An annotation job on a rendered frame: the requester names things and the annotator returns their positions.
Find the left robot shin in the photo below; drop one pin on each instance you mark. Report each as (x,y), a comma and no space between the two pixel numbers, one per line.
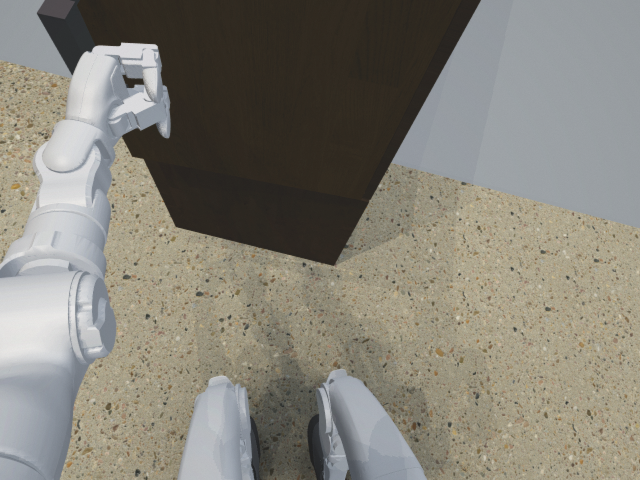
(245,445)

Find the left robot hand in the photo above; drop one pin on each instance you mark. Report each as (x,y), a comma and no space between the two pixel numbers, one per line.
(98,94)

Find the robot left upper arm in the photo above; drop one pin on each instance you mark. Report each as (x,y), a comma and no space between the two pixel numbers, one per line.
(52,327)

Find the cupboard door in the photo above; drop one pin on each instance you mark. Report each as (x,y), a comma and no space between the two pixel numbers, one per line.
(301,93)

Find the handle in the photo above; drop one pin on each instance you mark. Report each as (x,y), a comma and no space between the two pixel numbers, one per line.
(67,29)

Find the left robot thigh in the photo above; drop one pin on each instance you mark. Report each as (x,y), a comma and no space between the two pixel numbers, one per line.
(212,448)

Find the robot left forearm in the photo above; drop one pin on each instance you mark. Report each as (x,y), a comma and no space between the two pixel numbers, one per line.
(68,225)

